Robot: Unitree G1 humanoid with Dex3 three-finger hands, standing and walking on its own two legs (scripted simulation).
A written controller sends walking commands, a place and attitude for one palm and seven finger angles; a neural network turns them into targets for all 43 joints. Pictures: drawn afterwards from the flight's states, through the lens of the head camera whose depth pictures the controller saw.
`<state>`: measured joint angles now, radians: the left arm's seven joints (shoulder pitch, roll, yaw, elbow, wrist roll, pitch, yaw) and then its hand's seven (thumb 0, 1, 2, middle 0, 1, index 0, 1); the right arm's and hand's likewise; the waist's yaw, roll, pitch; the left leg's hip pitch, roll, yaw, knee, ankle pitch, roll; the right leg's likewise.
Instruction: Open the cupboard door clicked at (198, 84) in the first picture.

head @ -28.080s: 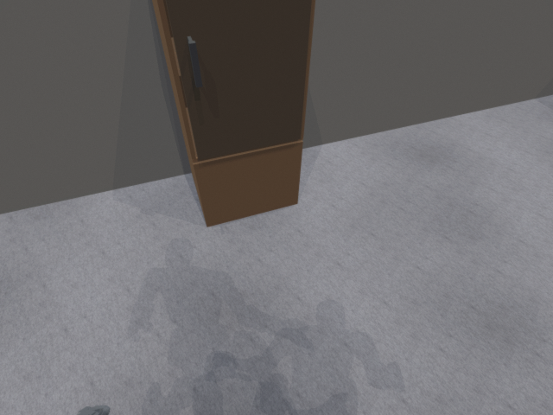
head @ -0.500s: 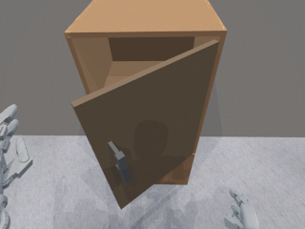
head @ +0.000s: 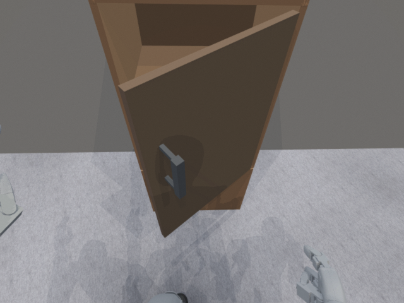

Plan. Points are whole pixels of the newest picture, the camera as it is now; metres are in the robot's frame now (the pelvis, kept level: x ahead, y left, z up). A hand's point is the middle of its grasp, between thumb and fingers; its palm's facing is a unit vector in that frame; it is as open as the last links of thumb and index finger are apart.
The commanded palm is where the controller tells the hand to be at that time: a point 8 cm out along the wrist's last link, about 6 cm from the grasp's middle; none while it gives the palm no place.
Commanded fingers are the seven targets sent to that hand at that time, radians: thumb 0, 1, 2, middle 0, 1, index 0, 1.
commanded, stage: step back with the hand held close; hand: left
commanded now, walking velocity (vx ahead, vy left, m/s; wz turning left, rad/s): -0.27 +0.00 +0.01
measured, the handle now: (173, 172) +0.36 +0.09 +0.04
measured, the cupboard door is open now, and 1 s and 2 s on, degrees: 39 39 39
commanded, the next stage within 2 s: stop stepping back and stand still in 0.42 s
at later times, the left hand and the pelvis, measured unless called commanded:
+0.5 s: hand out of the picture +0.10 +0.27 +0.18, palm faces +0.42 -0.80 -0.44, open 7.4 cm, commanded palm +0.05 +0.30 +0.19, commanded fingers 0.00 0.90 0.90 -0.20 -0.30 -0.20 -0.30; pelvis -0.10 +0.01 -0.01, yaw -3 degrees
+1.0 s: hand out of the picture +0.02 +0.28 +0.18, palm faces +0.37 -0.80 -0.47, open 7.4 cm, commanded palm -0.02 +0.31 +0.19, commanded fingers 0.00 0.90 0.90 -0.20 -0.30 -0.20 -0.30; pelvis -0.19 +0.03 +0.01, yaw -5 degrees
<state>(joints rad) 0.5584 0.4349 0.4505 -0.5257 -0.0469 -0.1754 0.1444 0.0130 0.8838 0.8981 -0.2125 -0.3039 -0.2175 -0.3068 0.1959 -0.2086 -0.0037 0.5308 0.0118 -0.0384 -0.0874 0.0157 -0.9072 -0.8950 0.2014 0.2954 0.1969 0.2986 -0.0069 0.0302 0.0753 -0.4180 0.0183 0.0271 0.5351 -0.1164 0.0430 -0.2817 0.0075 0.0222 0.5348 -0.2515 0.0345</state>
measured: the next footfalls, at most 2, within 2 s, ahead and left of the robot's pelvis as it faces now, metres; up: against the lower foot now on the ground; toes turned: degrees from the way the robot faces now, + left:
right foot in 0.48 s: -0.14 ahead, -0.10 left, +0.00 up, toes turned -2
left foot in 0.64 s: -0.02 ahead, +0.10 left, +0.00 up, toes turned -3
